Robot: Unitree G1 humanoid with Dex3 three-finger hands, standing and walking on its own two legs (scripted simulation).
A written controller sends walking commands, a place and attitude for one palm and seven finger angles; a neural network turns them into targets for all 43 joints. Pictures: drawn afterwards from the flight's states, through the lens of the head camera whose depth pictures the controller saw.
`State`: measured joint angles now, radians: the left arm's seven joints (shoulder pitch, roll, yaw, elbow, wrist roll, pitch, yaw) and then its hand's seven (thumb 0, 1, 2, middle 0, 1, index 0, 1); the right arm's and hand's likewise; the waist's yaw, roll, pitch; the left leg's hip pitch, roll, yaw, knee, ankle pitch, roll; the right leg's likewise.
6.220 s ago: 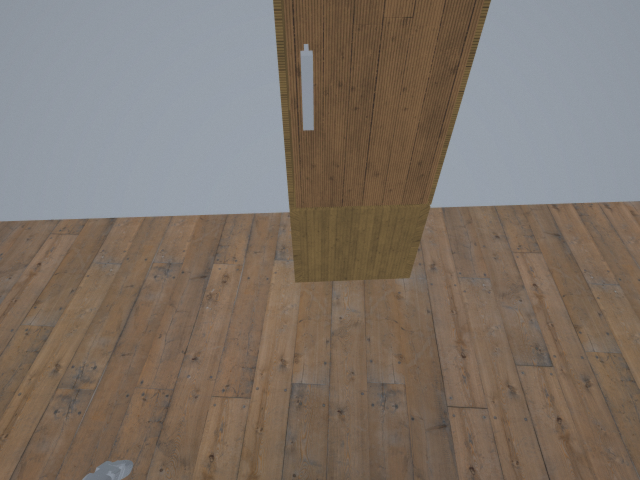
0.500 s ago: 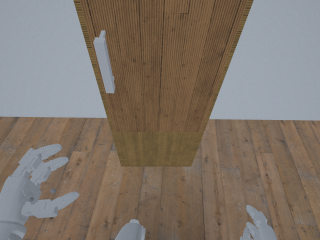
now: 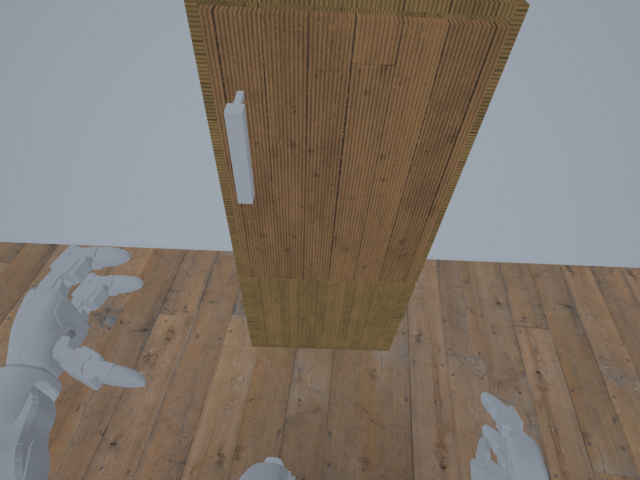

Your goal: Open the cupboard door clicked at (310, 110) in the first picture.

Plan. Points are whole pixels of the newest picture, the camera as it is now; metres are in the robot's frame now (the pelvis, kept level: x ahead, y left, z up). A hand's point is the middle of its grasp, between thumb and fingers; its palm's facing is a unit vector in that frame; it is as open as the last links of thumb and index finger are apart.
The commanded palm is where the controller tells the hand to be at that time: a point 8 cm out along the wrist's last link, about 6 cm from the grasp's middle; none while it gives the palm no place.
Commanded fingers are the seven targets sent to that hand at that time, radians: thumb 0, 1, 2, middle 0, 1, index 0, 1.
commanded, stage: raise the hand with hooked fingers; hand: left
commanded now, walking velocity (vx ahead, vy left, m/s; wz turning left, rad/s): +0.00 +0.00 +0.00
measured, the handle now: (243, 149) +0.57 +0.18 +0.09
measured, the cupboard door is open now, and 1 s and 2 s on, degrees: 0 0 0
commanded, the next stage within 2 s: move the hooked fingers beside the handle in 0.72 s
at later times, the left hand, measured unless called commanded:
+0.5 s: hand (122, 272) +0.31 +0.26 +0.10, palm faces +0.06 -1.00 -0.01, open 13.9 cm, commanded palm +0.28 +0.31 +0.11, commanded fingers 0.00 -0.50 0.30 -0.30 -1.20 -0.30 -1.20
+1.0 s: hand (138, 263) +0.33 +0.25 +0.11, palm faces +0.06 -1.00 +0.00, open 14.0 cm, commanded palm +0.31 +0.30 +0.11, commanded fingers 0.00 -0.50 0.30 -0.30 -1.20 -0.30 -1.20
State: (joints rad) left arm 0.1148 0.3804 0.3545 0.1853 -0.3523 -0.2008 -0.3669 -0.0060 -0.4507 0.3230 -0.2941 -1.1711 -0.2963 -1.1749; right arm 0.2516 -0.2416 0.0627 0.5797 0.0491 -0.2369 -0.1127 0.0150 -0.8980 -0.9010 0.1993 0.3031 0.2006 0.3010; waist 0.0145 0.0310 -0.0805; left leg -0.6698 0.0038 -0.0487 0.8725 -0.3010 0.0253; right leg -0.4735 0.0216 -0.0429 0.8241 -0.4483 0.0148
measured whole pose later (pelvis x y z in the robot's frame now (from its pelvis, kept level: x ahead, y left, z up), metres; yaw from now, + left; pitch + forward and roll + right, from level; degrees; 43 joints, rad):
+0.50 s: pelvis +0.02 -0.01 +0.01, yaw -1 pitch +6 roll -2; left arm -0.05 0.41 0.41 0.34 -0.34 -0.13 -0.42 -0.01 -0.50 0.30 -0.30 -1.20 -0.30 -1.20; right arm 0.28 -0.27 0.04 0.58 0.05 -0.19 -0.11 0.01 -0.90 -0.90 0.20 0.30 0.20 0.30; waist 0.01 0.03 -0.06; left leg -0.59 0.01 -0.03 0.78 -0.28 0.02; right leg -0.41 0.02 -0.02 0.73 -0.42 0.01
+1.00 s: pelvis +0.01 -0.02 +0.01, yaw +0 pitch +6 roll -2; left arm -0.16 0.40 0.38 0.44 -0.33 -0.16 -0.41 -0.01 -0.50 0.30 -0.30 -1.20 -0.30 -1.20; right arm 0.26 -0.26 0.05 0.59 0.06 -0.16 -0.12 0.01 -0.90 -0.90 0.20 0.30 0.20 0.30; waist 0.01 0.03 -0.06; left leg -0.61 0.01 -0.05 0.80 -0.29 0.01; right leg -0.43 0.03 -0.04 0.76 -0.44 -0.01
